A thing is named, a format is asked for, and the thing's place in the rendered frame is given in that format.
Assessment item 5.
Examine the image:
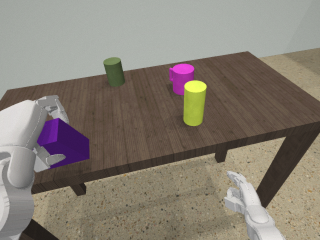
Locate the right robot hand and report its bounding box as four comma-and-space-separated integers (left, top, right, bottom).
224, 171, 262, 215

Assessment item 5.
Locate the sponge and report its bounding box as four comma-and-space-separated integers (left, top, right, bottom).
32, 118, 90, 170

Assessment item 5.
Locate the left robot forearm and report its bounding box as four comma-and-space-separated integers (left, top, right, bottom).
0, 145, 36, 240

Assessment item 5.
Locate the right robot forearm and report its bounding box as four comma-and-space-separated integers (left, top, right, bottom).
244, 204, 286, 240

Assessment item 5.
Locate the left robot hand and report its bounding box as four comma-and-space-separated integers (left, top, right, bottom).
0, 95, 69, 173

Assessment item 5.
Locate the table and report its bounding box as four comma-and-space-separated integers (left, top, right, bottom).
0, 51, 320, 240

